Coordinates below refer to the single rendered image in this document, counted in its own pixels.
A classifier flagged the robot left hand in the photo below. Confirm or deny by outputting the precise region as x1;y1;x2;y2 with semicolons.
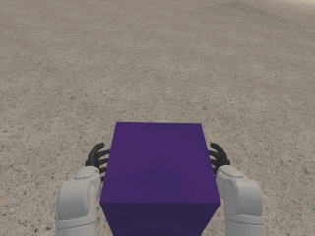
85;143;110;182

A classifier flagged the left robot forearm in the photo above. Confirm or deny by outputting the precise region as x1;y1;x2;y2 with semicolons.
55;165;102;236

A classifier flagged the right robot forearm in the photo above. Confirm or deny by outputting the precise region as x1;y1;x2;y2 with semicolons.
216;165;266;236

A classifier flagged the robot right hand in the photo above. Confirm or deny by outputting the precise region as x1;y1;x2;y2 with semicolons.
208;143;230;179

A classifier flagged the carton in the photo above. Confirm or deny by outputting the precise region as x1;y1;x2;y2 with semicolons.
99;122;221;236

